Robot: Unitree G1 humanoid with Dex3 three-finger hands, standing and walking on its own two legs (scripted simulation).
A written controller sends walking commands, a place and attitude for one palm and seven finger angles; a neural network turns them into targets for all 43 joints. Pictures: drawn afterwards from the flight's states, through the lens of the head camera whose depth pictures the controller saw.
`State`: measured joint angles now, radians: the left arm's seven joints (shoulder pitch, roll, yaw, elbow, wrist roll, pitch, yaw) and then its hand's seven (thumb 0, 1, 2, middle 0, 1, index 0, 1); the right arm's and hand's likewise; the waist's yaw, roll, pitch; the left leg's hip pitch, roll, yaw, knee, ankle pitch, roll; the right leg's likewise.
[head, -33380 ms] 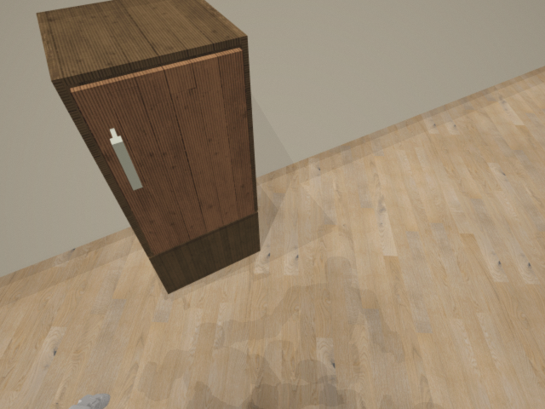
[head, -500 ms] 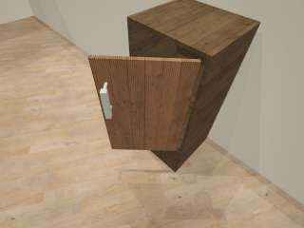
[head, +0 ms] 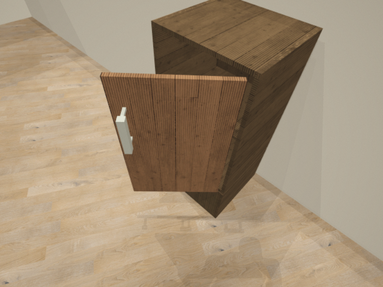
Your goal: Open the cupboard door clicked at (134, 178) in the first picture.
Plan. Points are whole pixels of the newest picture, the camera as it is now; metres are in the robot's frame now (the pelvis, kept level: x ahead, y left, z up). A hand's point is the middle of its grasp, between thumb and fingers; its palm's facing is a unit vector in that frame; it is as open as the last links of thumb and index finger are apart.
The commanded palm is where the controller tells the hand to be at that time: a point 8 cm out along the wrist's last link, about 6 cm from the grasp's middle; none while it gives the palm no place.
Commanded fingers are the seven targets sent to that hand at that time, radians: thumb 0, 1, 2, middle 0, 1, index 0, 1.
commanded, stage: come to a stop and stand still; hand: left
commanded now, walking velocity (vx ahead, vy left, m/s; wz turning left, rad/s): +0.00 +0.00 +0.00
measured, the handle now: (126, 131) +0.53 +0.23 -0.04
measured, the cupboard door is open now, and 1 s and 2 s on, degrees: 43 43 43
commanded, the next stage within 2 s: look again from close up in 0.22 s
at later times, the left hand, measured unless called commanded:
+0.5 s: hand out of the picture +0.03 +0.18 -0.17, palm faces +0.00 -0.97 -0.23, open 7.4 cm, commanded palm none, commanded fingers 0.00 0.90 0.90 -0.20 -0.30 -0.20 -0.30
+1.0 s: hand out of the picture +0.04 +0.17 -0.17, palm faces +0.09 -0.97 -0.21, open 7.4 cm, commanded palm +0.10 +0.22 -0.07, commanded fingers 0.00 0.83 0.87 -0.20 -0.34 -0.20 -0.34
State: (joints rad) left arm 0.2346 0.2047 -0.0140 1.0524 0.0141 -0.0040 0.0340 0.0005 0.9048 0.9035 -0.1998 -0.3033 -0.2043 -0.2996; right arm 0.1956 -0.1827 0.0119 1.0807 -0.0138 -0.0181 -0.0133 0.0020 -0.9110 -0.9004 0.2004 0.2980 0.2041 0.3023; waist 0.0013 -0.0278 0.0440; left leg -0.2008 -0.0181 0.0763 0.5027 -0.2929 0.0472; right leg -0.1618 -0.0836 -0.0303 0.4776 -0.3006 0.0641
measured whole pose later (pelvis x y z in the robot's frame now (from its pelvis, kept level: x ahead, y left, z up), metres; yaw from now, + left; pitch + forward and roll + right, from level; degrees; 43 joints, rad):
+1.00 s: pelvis +0.00 -0.02 +0.00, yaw +1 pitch -1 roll +0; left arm 0.28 0.20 0.02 0.93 -0.02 0.04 0.04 0.00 0.90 0.90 -0.20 -0.30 -0.21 -0.30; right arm 0.22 -0.19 0.01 1.08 0.00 -0.03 -0.02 0.00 -0.91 -0.90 0.20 0.30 0.20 0.30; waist 0.00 -0.02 0.04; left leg -0.19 0.01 0.05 0.46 -0.26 0.01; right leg -0.14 -0.05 -0.06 0.43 -0.28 0.03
